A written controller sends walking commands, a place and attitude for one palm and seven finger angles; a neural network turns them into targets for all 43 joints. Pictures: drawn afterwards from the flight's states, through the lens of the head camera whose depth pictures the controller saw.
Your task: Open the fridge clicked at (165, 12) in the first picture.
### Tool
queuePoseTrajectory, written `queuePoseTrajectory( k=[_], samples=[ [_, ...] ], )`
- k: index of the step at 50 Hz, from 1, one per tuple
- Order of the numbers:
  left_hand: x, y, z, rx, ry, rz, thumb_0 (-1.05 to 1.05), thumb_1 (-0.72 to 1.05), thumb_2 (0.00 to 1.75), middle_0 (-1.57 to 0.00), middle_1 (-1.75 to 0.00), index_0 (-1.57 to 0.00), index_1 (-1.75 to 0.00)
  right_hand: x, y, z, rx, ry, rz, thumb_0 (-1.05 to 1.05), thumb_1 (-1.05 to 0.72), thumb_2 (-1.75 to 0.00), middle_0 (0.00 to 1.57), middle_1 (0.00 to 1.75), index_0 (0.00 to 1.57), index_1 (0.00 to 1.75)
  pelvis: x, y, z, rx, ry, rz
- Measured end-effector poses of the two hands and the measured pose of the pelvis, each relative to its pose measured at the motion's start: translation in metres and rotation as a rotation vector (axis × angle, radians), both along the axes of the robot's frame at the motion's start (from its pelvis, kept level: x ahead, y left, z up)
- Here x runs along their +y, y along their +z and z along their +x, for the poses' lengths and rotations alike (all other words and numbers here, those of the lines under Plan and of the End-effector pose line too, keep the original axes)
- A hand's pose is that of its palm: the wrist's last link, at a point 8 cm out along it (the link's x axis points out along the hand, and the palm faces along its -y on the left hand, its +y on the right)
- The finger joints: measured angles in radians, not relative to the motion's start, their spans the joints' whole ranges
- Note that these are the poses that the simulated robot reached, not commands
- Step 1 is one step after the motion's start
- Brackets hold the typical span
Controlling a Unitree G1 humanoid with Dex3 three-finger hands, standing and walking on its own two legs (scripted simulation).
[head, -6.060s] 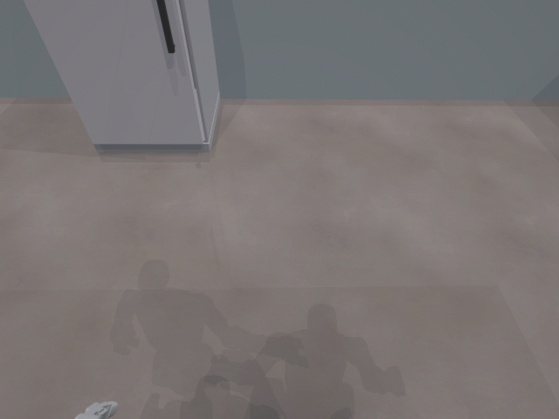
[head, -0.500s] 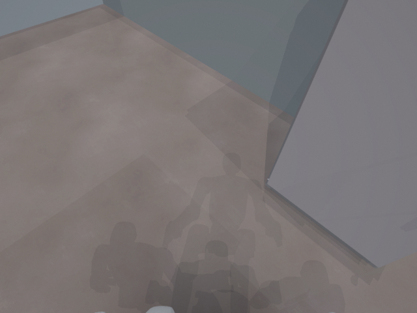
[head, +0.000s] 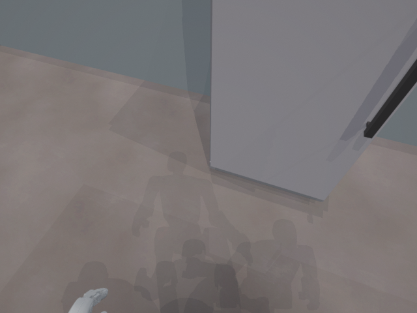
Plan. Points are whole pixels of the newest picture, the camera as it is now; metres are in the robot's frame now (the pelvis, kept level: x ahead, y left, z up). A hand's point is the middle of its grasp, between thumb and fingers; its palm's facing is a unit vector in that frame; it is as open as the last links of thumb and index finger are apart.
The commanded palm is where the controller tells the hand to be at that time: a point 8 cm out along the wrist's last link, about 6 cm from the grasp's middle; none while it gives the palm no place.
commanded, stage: turn to face it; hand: right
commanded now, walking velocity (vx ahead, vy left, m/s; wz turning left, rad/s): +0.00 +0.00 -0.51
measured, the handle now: (416, 65) +0.67 -0.50 +0.10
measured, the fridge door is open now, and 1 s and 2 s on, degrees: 0 0 0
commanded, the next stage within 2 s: take the last steps up to it in 0.50 s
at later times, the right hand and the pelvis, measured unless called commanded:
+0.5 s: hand out of the picture +0.05 -0.19 -0.13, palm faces +0.21 +0.94 -0.29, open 7.3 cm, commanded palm none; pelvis -0.01 +0.03 +0.01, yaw -12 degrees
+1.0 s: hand out of the picture -0.12 -0.22 -0.17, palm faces +0.39 +0.90 -0.20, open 7.4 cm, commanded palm none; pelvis -0.01 -0.04 +0.01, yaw -20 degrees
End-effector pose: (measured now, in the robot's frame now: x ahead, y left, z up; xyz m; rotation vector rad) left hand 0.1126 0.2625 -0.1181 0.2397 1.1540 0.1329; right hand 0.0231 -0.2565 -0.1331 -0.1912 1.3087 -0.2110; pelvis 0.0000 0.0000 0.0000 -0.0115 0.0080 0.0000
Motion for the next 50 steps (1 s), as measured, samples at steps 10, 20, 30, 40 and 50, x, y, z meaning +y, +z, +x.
queuePoseTrajectory(
  k=[10, 20, 30, 40, 50],
  samples=[
    [-0.038, 0.013, 0.011, -0.013, -0.103, 0.007, 0.00, 0.91, 0.90, -0.21, -0.30, -0.20, -0.30, -0.037, 0.011, -0.005, -0.040, -0.103, -0.027, 0.00, -0.91, -0.90, 0.20, 0.30, 0.20, 0.30, -0.014, 0.011, -0.005, -0.016, -0.095, 0.019],
    [-0.022, -0.013, -0.009, 0.055, -0.103, -0.059, 0.00, 0.91, 0.90, -0.21, -0.30, -0.20, -0.30, -0.002, 0.027, 0.025, -0.167, -0.096, -0.053, 0.00, -0.91, -0.90, 0.20, 0.30, 0.20, 0.30, 0.011, 0.006, -0.006, -0.019, -0.164, -0.006],
    [0.002, -0.019, -0.018, 0.136, -0.140, -0.064, 0.00, 0.91, 0.90, -0.20, -0.30, -0.19, -0.30, 0.041, 0.032, -0.018, -0.146, -0.175, -0.033, 0.00, -0.91, -0.90, 0.21, 0.30, 0.20, 0.30, 0.030, 0.012, -0.012, -0.032, -0.253, -0.023],
    [-0.031, -0.003, -0.003, 0.152, -0.277, -0.013, 0.01, 0.91, 0.90, -0.20, -0.30, -0.19, -0.30, 0.035, 0.011, -0.108, -0.024, -0.339, 0.030, 0.00, -0.91, -0.90, 0.21, 0.30, 0.21, 0.30, 0.010, 0.014, -0.020, -0.018, -0.323, -0.006],
    [-0.100, 0.010, 0.002, 0.058, -0.311, 0.003, 0.00, 0.91, 0.90, -0.20, -0.30, -0.19, -0.30, -0.010, -0.003, -0.160, 0.149, -0.405, 0.093, 0.00, -0.91, -0.90, 0.20, 0.30, 0.20, 0.30, -0.044, 0.014, -0.012, -0.034, -0.343, 0.030]
  ],
)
